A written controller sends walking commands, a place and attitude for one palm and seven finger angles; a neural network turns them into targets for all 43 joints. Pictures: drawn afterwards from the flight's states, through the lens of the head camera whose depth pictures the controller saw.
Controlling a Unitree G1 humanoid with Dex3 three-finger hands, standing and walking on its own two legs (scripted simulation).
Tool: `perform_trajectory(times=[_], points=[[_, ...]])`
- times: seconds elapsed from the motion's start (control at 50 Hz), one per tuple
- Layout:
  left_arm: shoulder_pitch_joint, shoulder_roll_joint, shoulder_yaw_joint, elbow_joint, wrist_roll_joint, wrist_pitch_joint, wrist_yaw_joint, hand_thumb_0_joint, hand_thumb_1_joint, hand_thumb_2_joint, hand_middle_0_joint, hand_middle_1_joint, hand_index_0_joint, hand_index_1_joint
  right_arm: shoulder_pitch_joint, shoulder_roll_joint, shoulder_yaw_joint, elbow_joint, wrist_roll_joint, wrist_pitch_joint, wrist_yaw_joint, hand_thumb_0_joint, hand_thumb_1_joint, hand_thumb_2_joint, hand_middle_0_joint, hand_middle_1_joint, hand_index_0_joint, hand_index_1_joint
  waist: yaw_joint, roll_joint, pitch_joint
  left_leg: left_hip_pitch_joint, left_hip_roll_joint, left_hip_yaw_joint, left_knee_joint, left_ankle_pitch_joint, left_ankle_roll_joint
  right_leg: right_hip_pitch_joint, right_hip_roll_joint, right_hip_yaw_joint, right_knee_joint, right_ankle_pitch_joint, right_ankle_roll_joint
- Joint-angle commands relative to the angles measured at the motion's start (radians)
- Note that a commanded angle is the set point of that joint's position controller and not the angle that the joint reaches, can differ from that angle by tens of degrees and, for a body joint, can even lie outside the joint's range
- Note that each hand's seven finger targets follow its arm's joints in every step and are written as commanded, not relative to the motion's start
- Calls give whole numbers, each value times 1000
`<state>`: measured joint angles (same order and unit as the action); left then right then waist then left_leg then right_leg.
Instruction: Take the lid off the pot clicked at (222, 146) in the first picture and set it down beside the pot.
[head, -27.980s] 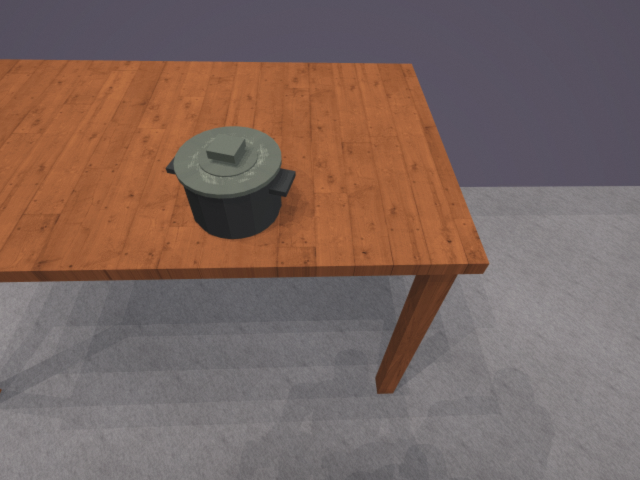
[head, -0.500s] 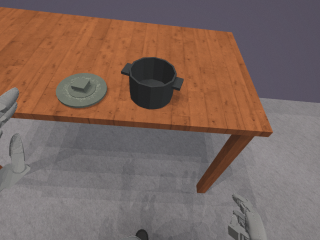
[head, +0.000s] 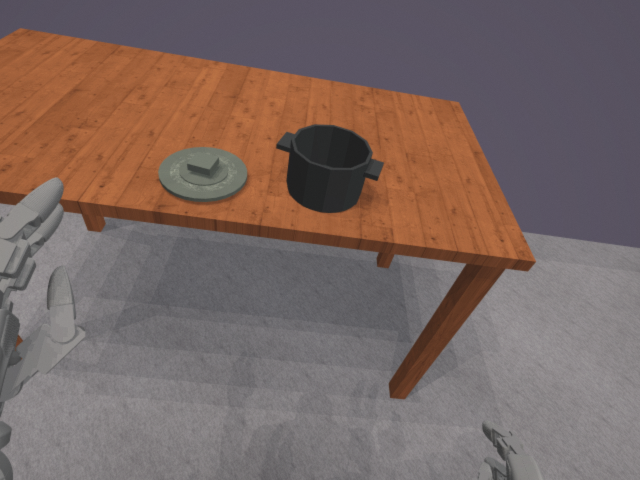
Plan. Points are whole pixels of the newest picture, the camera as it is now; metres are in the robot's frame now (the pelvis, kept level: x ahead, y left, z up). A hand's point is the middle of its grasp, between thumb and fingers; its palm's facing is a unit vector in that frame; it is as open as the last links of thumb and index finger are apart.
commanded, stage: stop stepping back and stand still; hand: left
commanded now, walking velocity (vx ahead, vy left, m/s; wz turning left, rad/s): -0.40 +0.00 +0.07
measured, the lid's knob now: (203, 163) +0.65 +0.27 +0.01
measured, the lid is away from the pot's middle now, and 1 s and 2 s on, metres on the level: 0.24 0.24 0.24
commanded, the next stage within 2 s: let the arm hang, fingers relaxed in 0.86 s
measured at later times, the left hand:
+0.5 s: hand out of the picture +0.07 +0.29 +0.19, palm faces +0.38 -0.80 -0.46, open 7.4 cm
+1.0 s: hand out of the picture +0.10 +0.32 +0.07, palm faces +0.25 -0.84 -0.48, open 7.4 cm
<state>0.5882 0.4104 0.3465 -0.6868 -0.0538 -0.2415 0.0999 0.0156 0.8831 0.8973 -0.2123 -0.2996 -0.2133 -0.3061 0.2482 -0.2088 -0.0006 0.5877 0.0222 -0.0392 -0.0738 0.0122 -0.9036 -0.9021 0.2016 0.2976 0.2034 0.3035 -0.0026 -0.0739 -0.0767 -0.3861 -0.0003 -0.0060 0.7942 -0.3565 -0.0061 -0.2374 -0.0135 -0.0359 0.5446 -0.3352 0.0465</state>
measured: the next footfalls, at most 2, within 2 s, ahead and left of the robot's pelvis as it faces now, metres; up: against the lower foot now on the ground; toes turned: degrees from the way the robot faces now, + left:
right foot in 0.46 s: -0.16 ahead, -0.09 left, +0.00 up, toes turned -4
left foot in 0.62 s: -0.03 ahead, +0.15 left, +0.00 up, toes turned +4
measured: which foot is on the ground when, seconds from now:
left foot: down 0.00-0.44, up 0.46-0.60, down 0.62-1.00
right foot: down 0.00-0.02, up 0.04-0.44, down 0.46-0.62, up 0.64-0.92, down 0.94-1.00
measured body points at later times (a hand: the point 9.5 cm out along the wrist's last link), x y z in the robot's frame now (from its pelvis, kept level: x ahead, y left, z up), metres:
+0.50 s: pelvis -0.12 +0.04 +0.01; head -0.12 +0.06 +0.46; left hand +0.04 +0.33 +0.21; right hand +0.04 -0.20 -0.07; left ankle -0.04 +0.09 -0.71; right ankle -0.19 -0.09 -0.73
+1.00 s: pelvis -0.10 +0.06 +0.00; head -0.10 +0.05 +0.45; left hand +0.08 +0.36 +0.10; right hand +0.05 -0.16 -0.11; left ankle -0.07 +0.15 -0.72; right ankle -0.13 -0.09 -0.73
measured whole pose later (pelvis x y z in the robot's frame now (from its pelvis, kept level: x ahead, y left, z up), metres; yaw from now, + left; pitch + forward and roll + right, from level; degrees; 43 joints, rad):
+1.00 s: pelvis -0.10 +0.06 +0.00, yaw +2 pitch +2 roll -2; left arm 0.46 0.36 0.23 -0.16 0.03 -0.09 0.05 0.00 0.89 0.90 -0.20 -0.30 -0.20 -0.30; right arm 0.24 -0.20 -0.02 0.71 0.01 -0.08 0.02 0.01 -0.90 -0.90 0.20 0.30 0.21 0.30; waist -0.01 0.07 -0.07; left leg -0.42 0.00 0.02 0.71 -0.32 0.04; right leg -0.26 -0.05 -0.08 0.60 -0.37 0.03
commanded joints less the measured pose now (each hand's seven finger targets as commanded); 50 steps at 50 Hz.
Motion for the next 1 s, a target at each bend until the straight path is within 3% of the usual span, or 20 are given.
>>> perform_trajectory(times=[0.0, 0.06, 0.08, 0.1, 0.12, 0.14, 0.24, 0.3, 0.36, 0.44, 0.5, 0.56, 0.6, 0.64, 0.68, 0.78, 0.86, 0.88, 0.9, 0.98], points=[[-173, 212, 157, -182, 4, -78, 46, 0, 900, 900, -200, -300, -200, -300, -118, -120, -63, -135, -16, -109, -10, 0, -900, -900, 200, 300, 200, 300, -33, 398, 63, 234, 330, -299, -420, 949, 106, -272, 19, 80, 339, -166, -59], [-20, 208, 202, -281, -35, -76, 22, 0, 900, 900, -200, -300, -200, -300, -79, -116, -63, -148, -35, -147, 27, 0, -900, -900, 200, 300, 200, 300, -9, 323, -167, 353, 341, -355, -382, 1051, 137, -315, 49, 127, 482, -331, -30], [-236, -177, -222, 691, 97, 160, -60, 0, 900, 900, -200, -300, -200, -300, -28, -244, -108, 129, -55, -125, 63, 0, -900, -900, 200, 300, 200, 300, -126, 356, -57, 276, 338, -417, -185, 1474, 161, -458, 18, 179, 668, -244, -15], [-175, 131, 122, -522, -56, 1, -2, 0, 900, 900, -200, -300, -200, -300, -108, -94, -93, -212, -9, -135, 79, 0, -900, -900, 200, 300, 200, 300, 0, 195, -262, 389, 307, -254, -397, 1087, 74, -214, 121, 128, 603, -329, 10], [-5, 258, 254, -496, -40, -35, 27, 0, 900, 900, -200, -300, -200, -300, -93, -151, -95, -185, -14, -152, 64, 0, -900, -900, 200, 300, 200, 300, -17, 291, -238, 362, 298, -185, -372, 831, 99, -279, 54, 127, 524, -155, -10], [135, 211, 217, -468, -29, -31, 25, 0, 900, 900, -200, -300, -200, -300, -76, -121, -103, -203, -1, -153, 68, 0, -900, -900, 200, 300, 200, 300, -3, 176, -271, 314, 250, -200, -393, 574, 82, -258, 78, 67, 542, -95, -18], [304, 186, 214, -411, -37, 47, 65, 0, 900, 900, -200, -300, -200, -300, -141, -66, -37, -197, -8, -118, 66, 0, -900, -900, 200, 300, 200, 300, -7, 373, -29, 54, 204, -231, -731, -273, 17, -109, 55, -12, 225, -73, -39], [189, 163, 188, -259, -23, 55, 81, 0, 900, 900, -200, -300, -200, -300, -110, -80, -47, -176, -21, -119, 29, 0, -900, -900, 200, 300, 200, 300, -14, 375, 30, -5, 151, -150, -768, -295, -53, 84, 114, -101, -24, -171, -71], [104, 167, 173, -100, -20, 54, 67, 0, 900, 900, -200, -300, -200, -300, -77, -96, -62, -148, -19, -98, -1, 0, -900, -900, 200, 300, 200, 300, -18, 150, -2, 108, 65, -35, -533, -107, -84, 176, 73, -82, -325, 17, -111], [-48, 227, 188, -98, -18, 28, 48, 0, 900, 900, -200, -300, -200, -300, -100, -105, -56, -125, -14, -64, 7, 0, -900, -900, 200, 300, 200, 300, -28, -103, -27, 14, 2, 2, 220, -3, 24, -28, -291, 221, -350, 108, -245], [-153, 168, 110, -91, -13, 24, 18, 0, 900, 900, -200, -300, -200, -300, -157, -138, -87, -151, 18, -68, 20, 0, -900, -900, 200, 300, 200, 300, -25, -320, 141, -110, 52, -50, 218, -34, 34, -83, -271, 256, -354, -87, -238], [-179, 116, 57, -123, -5, 27, 29, 0, 900, 900, -200, -300, -200, -300, -153, -114, -48, -139, 9, -68, 0, 0, -900, -900, 200, 300, 200, 300, -53, 148, 228, 141, 55, 26, -242, -54, 45, -226, -161, 53, -112, -198, -175], [-238, 127, 61, -269, -3, 4, 41, 0, 900, 900, -200, -300, -200, -300, -167, -153, -44, -168, 2, -107, 7, 0, -900, -900, 200, 300, 200, 300, -46, 683, 240, 186, 283, -517, -638, -346, 103, -399, 60, -21, 373, -283, -81], [-226, 210, 146, -319, 1, -19, 56, 0, 900, 900, -200, -300, -200, -300, -132, -89, -33, -154, -4, -154, 22, 0, -900, -900, 200, 300, 200, 300, -7, 362, 174, 76, 299, -534, -674, -363, 180, -294, 63, 92, 525, -191, -86], [-83, 238, 192, -360, -15, -3, 61, 0, 900, 900, -200, -300, -200, -300, -103, -86, -44, -151, -10, -170, 38, 0, -900, -900, 200, 300, 200, 300, 4, 264, 75, 66, 308, -532, -635, -235, 186, -259, 9, 117, 527, -134, -71], [208, 155, 189, -266, -20, 16, 58, 0, 900, 900, -200, -300, -200, -300, -113, -73, -32, -152, -13, -138, 59, 0, -900, -900, 200, 300, 200, 300, 3, 366, 13, -17, 209, -166, -626, -201, 86, 13, 39, -28, 155, -57, -61], [83, 147, 167, -121, -2, 24, 58, 0, 900, 900, -200, -300, -200, -300, -94, -99, -42, -154, -12, -109, 25, 0, -900, -900, 200, 300, 200, 300, -19, 157, 38, -64, 153, -106, -523, -248, 62, 187, 66, -57, -130, -42, -65], [-15, -79, -219, 683, 117, 164, -66, 0, 900, 900, -200, -300, -200, -300, -99, -234, -111, 55, -16, -148, 78, 0, -900, -900, 200, 300, 200, 300, -51, 34, 22, -57, 104, -83, -136, 4, 31, 49, -174, 86, -85, 316, -115], [-65, -78, -222, 698, 126, 224, -77, 0, 900, 900, -200, -300, -200, -300, -1, -118, -110, 75, -18, -114, 94, 0, -900, -900, 200, 300, 200, 300, -74, -84, -36, 4, 103, -22, -59, 99, 7, 3, -225, 120, -59, 438, -150], [-180, -82, -241, 827, 104, 247, -102, 0, 900, 900, -200, -300, -200, -300, 28, -131, -75, 28, -28, -2, 92, 0, -900, -900, 200, 300, 200, 300, -49, -167, 2, 2, 95, -87, -135, 145, 64, -114, -96, -14, 16, 17, -105]])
